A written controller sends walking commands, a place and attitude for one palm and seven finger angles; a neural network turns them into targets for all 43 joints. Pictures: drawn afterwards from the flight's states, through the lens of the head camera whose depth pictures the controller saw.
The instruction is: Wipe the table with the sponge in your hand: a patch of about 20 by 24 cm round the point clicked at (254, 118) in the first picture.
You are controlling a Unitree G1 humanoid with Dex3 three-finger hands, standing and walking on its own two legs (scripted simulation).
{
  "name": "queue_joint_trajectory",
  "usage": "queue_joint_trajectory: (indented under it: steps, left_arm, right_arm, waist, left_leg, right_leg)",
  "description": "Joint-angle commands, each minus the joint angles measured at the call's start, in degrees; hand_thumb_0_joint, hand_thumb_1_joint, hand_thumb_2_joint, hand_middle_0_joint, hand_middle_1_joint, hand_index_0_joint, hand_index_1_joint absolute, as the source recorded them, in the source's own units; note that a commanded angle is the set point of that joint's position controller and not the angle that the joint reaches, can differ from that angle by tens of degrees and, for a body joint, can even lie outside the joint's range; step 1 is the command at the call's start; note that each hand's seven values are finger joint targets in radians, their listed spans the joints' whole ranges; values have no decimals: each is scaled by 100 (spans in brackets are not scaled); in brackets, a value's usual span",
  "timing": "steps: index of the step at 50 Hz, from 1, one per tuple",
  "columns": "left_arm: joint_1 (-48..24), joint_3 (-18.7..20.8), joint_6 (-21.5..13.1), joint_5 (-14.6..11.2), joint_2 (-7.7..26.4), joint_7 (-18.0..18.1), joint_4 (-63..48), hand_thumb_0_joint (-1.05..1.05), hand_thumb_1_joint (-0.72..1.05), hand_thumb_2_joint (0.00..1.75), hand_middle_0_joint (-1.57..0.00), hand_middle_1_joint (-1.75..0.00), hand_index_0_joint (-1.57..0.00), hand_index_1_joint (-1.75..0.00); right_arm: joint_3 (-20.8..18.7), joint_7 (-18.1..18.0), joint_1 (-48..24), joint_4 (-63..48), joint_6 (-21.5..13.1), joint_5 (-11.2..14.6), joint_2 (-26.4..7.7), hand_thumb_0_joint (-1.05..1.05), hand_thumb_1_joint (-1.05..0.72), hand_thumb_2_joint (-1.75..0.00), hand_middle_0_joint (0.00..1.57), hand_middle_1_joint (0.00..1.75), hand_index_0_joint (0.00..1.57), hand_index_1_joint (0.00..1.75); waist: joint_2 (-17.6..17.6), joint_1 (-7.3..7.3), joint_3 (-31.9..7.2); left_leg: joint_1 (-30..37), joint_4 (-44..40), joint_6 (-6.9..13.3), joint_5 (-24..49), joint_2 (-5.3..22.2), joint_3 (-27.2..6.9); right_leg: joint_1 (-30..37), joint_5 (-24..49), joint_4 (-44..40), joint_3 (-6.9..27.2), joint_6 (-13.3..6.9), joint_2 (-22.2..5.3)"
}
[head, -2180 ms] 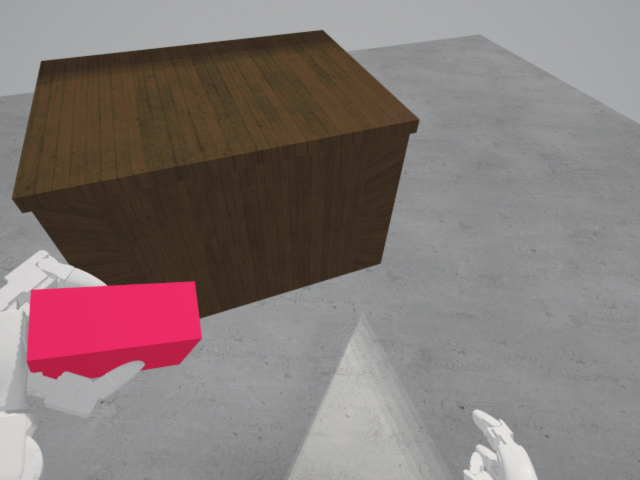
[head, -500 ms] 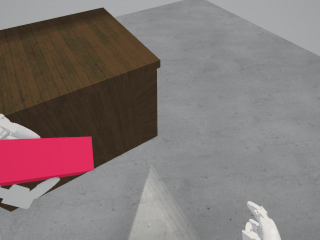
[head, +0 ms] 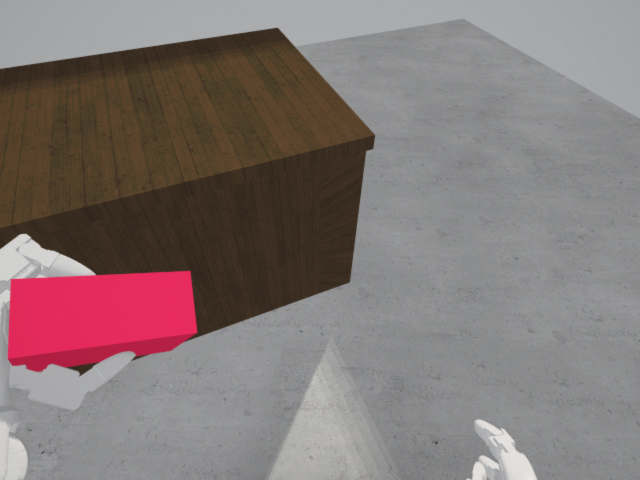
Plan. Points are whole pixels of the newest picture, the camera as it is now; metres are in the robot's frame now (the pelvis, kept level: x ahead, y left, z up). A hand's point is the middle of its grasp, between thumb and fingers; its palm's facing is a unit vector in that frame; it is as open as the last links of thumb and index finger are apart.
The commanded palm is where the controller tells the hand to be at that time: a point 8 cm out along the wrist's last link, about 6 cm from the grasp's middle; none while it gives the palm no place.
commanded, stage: take the last steps up to it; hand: left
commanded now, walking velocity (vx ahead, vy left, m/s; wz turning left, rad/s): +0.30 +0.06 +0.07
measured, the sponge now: (133, 318) +0.23 +0.20 +0.15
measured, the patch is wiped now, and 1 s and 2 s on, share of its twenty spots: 0.00 0.00 0.00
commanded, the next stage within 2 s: come to a stop and stand still in 1.82 s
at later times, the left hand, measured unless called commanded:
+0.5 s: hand (103, 293) +0.25 +0.22 +0.17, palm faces +0.45 -0.78 -0.44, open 10.1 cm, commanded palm +0.19 +0.27 +0.18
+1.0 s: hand (175, 205) +0.36 +0.19 +0.17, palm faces +0.43 -0.75 -0.49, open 10.1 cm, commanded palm +0.30 +0.24 +0.18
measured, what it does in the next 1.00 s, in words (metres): walks ahead: left foot, then right foot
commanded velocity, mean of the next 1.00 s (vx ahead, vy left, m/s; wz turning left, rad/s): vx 0.30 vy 0.05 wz -0.01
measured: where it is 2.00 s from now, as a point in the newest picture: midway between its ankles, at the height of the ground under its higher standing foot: (341, 435)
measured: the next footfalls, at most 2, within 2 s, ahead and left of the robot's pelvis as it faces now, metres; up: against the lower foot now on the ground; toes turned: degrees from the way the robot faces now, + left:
left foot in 0.04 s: +0.03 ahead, +0.16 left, +0.00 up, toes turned +7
right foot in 0.32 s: +0.12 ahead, -0.09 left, +0.00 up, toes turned -4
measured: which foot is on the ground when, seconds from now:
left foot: up 0.00-0.02, down 0.04-0.34, up 0.36-0.66, down 0.68-0.94, up 0.96-1.00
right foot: down 0.00-0.06, up 0.08-0.30, down 0.32-0.70, up 0.72-0.92, down 0.94-1.00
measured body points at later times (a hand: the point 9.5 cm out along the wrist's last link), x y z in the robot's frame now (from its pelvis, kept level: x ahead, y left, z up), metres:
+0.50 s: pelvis +0.05 -0.02 +0.00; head +0.06 -0.05 +0.45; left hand +0.22 +0.26 +0.19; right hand +0.22 -0.24 -0.11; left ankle +0.04 +0.12 -0.67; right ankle +0.08 -0.09 -0.73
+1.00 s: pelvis +0.16 -0.05 -0.02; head +0.18 -0.08 +0.43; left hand +0.33 +0.23 +0.20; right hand +0.32 -0.25 -0.13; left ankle +0.11 +0.11 -0.71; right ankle +0.20 -0.13 -0.74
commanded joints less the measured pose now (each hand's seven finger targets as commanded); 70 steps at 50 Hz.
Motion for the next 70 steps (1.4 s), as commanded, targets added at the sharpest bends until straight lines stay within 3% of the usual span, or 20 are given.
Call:
queue_joint_trajectory:
  steps: [1,3,4,14,15,17,18,23,32,36,45,46,48,49,51,55,65,67,68,70]
  left_arm:
    - [-861,500,-364,-97,837,169,-1264,0,10,130,-120,-160,-120,-160]
    - [-1083,462,-503,-63,785,169,-1459,0,10,130,-120,-160,-120,-160]
    - [-1000,546,-551,45,975,102,-1166,0,10,130,-120,-160,-120,-160]
    - [-849,527,-487,37,750,-78,-677,0,10,130,-120,-160,-120,-160]
    - [-942,568,-478,64,815,-67,-543,0,10,130,-120,-160,-120,-160]
    - [-1150,732,-406,36,1109,-68,-419,0,10,130,-120,-160,-120,-160]
    - [-1274,710,-499,-9,1098,-114,-580,0,10,130,-120,-160,-120,-160]
    - [-766,910,-633,-12,1109,-138,-919,0,10,130,-120,-160,-120,-160]
    - [-704,611,-487,-70,817,89,-1115,0,10,130,-120,-160,-120,-160]
    - [-876,748,-599,-33,1113,-2,-1049,0,10,130,-120,-160,-120,-160]
    - [-382,802,-505,-22,890,-15,-1027,0,10,130,-120,-160,-120,-160]
    - [-443,826,-479,12,944,-20,-899,0,10,130,-120,-160,-120,-160]
    - [-633,1189,-442,-39,1349,8,-690,0,10,130,-120,-160,-120,-160]
    - [-739,1036,-501,-91,1217,-61,-702,0,10,130,-120,-160,-120,-160]
    - [-716,1136,-600,-66,1270,-115,-968,0,10,130,-120,-160,-120,-160]
    - [-370,997,-720,-11,1038,-90,-899,0,10,130,-120,-160,-120,-160]
    - [-505,848,-581,-46,1001,115,-1206,0,10,130,-120,-160,-120,-160]
    - [-770,770,-645,-60,992,101,-1438,0,10,130,-120,-160,-120,-160]
    - [-751,827,-690,-82,1006,104,-1458,0,10,130,-120,-160,-120,-160]
    - [-663,884,-643,-57,1194,-5,-1069,0,10,130,-120,-160,-120,-160]
  right_arm:
    - [-221,-111,-419,-945,-382,76,-525,0,-90,-90,20,30,20,30]
    - [-267,-91,-430,-947,-502,98,-749,0,-90,-90,20,30,20,30]
    - [-279,-75,-419,-775,-551,100,-643,0,-90,-90,20,30,20,30]
    - [-338,-12,-515,-546,-668,131,-669,0,-90,-90,20,30,20,30]
    - [-340,-26,-569,-545,-640,137,-630,0,-90,-90,20,30,20,30]
    - [-376,19,-754,-682,-608,179,-548,0,-90,-90,20,30,20,30]
    - [-456,43,-744,-634,-627,137,-656,0,-90,-90,20,30,20,30]
    - [-257,43,-809,-631,-395,101,-467,0,-90,-90,20,30,20,30]
    - [-351,-88,-541,-959,-441,119,-546,0,-90,-90,20,30,20,30]
    - [-361,-68,-542,-919,-514,111,-627,0,-90,-90,20,30,20,30]
    - [-368,2,-548,-769,-643,164,-628,0,-90,-90,20,30,20,30]
    - [-369,-7,-577,-780,-607,179,-582,0,-90,-90,20,30,20,30]
    - [-352,30,-751,-849,-575,172,-454,0,-90,-90,20,30,20,30]
    - [-433,57,-698,-712,-577,148,-560,0,-90,-90,20,30,20,30]
    - [-327,94,-733,-572,-446,146,-437,0,-90,-90,20,30,20,30]
    - [-329,89,-749,-593,-353,112,-476,0,-90,-90,20,30,20,30]
    - [-455,27,-508,-941,-414,119,-505,0,-90,-90,20,30,20,30]
    - [-538,-8,-422,-977,-423,161,-712,0,-90,-90,20,30,20,30]
    - [-534,26,-405,-996,-436,187,-723,0,-90,-90,20,30,20,30]
    - [-450,44,-527,-928,-468,140,-618,0,-90,-90,20,30,20,30]
  waist:
    - [123,-111,-795]
    - [1830,-113,-472]
    - [1824,-136,-320]
    - [1215,-45,-292]
    - [739,-11,-400]
    - [-1685,99,-454]
    - [-1131,67,-219]
    - [-466,-34,-391]
    - [-20,-53,-680]
    - [2027,-93,-578]
    - [1398,4,-556]
    - [837,45,-633]
    - [-1620,175,-643]
    - [-1170,89,-451]
    - [-405,18,-469]
    - [-472,-68,-617]
    - [-255,9,-691]
    - [969,-156,-909]
    - [1760,-104,-1142]
    - [1754,-99,-754]
  left_leg:
    - [528,-1414,177,4,-71,-97]
    - [1224,-2258,987,470,1490,-2705]
    - [983,-2536,1336,71,1922,-3359]
    - [-295,-1239,585,666,965,-932]
    - [-733,-457,442,525,759,-649]
    - [-2385,2627,-11,-838,-234,-194]
    - [-2206,3077,-90,-515,-8,-796]
    - [-1263,1883,-179,380,270,-363]
    - [675,-1328,8,838,5,229]
    - [1781,-2316,1347,1385,2178,-3125]
    - [-18,-1027,473,1274,1057,-273]
    - [-500,-140,307,910,791,22]
    - [-2336,2752,-66,-875,-110,-45]
    - [-2315,3272,-127,-600,92,-665]
    - [-2374,3430,-229,-96,291,-776]
    - [-1804,2058,-247,571,314,-355]
    - [146,-1080,-34,1195,-123,468]
    - [1462,-1593,395,1638,531,-569]
    - [2373,-1587,992,3023,1575,-2126]
    - [1664,-2113,1551,2153,2173,-3053]
  right_leg:
    - [444,-1975,-497,1556,110,-958]
    - [-1187,-1743,1649,760,597,216]
    - [-1665,-2054,2531,1203,557,194]
    - [751,-616,-55,509,673,542]
    - [1364,-637,-499,899,522,343]
    - [1753,-1315,-1777,4720,-567,-1829]
    - [1112,-1843,-2041,4794,-630,-1852]
    - [387,-535,-1778,2471,-420,-1221]
    - [588,-575,-663,2053,-56,-616]
    - [-1869,-2119,2819,1420,527,291]
    - [793,-303,-40,361,647,474]
    - [1328,-330,-412,831,494,214]
    - [1862,-59,-1556,4504,-528,-1859]
    - [1447,-497,-1752,4609,-574,-1927]
    - [1402,123,-1519,3637,-614,-1742]
    - [1225,1764,-1312,1997,-296,-1294]
    - [1153,938,-666,1808,-96,-1011]
    - [165,957,1055,1306,306,-451]
    - [-1010,-996,2258,919,581,182]
    - [-1789,-2232,3546,1483,585,102]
